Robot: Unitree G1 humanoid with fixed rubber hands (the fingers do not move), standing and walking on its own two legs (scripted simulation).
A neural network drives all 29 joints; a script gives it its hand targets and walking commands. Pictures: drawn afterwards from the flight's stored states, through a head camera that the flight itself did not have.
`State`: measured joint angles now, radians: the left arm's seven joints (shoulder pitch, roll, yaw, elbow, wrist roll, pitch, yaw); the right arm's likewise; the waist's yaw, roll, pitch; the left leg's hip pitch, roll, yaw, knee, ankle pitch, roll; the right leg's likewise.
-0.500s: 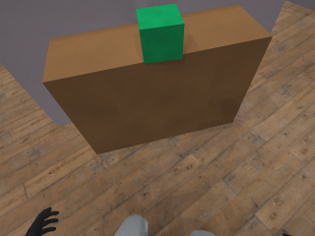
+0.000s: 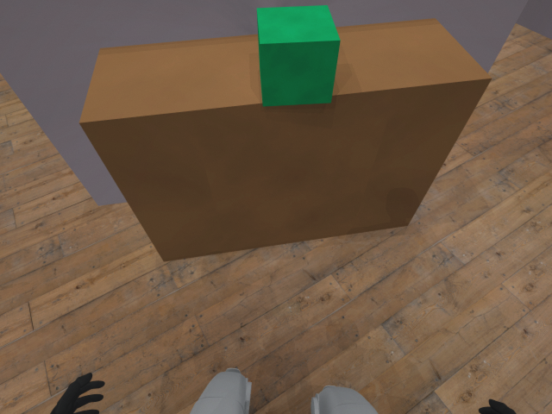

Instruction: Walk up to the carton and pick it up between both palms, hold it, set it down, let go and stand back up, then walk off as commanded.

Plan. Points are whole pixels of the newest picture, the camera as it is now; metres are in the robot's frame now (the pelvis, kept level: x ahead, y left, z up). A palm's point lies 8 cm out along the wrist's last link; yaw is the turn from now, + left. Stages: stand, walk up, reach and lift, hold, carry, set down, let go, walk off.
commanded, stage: walk up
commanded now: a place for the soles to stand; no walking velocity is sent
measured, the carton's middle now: (294, 56) +0.85 -0.03 +0.04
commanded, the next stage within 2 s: none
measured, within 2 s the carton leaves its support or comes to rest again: neither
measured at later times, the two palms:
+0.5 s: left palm out of the picture +0.07 +0.33 -0.11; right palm out of the picture +0.08 -0.30 -0.07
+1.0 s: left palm out of the picture +0.03 +0.34 -0.10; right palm out of the picture +0.08 -0.29 -0.08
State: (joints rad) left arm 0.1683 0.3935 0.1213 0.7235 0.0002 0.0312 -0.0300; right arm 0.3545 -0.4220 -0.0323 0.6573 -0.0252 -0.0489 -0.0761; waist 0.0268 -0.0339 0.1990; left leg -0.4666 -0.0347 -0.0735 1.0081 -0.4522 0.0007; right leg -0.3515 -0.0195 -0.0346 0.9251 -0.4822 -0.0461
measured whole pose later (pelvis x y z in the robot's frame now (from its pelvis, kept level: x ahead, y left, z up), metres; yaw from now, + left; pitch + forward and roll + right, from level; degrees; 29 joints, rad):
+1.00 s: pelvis -0.04 +0.01 +0.00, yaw +5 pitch -5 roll +1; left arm 0.16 0.39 0.11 0.78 0.00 0.01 -0.02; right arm 0.30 -0.43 -0.03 0.66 -0.03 -0.07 -0.05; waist 0.03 -0.02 0.22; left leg -0.43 -0.05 -0.09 0.92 -0.41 0.00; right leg -0.36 -0.04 -0.03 0.94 -0.49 -0.01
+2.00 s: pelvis +0.11 -0.04 +0.04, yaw +5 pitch -4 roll +1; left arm 0.28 0.43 0.13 0.80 0.00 -0.04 -0.05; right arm 0.33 -0.44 -0.07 0.66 -0.01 -0.07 -0.02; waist 0.06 0.07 0.15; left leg -0.41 -0.02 -0.10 0.89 -0.32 0.01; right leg -0.07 0.05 -0.07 0.53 -0.40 -0.08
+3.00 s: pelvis +0.34 -0.06 +0.00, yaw +4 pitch -2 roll +2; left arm 0.27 0.43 0.11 0.72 0.00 -0.01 -0.05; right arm 0.40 -0.43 -0.06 0.67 -0.01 -0.10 -0.03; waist -0.02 -0.11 0.12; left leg -0.34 -0.03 -0.05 0.84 -0.47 0.01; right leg -0.56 -0.04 0.00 1.02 -0.45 -0.03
